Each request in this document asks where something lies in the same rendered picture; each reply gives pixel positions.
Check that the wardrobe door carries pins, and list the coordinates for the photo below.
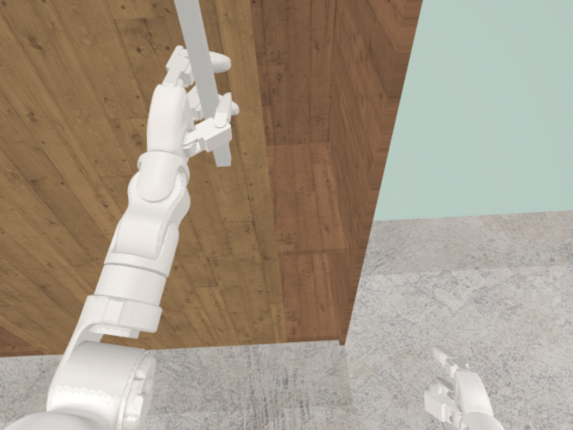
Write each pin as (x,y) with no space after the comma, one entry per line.
(76,83)
(8,339)

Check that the robot left forearm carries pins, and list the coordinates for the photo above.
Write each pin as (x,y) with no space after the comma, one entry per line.
(139,259)

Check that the left robot upper arm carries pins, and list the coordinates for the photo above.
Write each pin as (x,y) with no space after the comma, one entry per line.
(101,387)

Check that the robot right forearm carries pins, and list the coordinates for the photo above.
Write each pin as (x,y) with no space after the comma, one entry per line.
(479,421)

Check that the handle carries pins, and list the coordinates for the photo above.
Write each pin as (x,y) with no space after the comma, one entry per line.
(189,14)

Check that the robot right hand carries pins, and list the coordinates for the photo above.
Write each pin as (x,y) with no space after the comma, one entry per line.
(449,402)

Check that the robot left hand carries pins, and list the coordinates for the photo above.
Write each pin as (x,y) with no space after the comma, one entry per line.
(173,111)

